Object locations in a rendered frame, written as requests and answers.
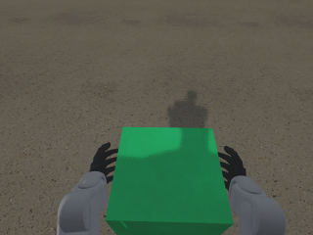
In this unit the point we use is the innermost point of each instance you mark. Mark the left robot forearm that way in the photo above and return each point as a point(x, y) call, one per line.
point(79, 210)

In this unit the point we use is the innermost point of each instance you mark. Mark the robot right hand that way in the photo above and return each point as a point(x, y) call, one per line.
point(234, 167)

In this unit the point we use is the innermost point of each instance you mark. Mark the carton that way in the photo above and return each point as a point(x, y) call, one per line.
point(168, 181)

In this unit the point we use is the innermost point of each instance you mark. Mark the robot left hand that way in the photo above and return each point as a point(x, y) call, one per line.
point(100, 163)

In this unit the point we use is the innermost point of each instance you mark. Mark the right robot forearm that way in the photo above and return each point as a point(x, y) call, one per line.
point(258, 214)

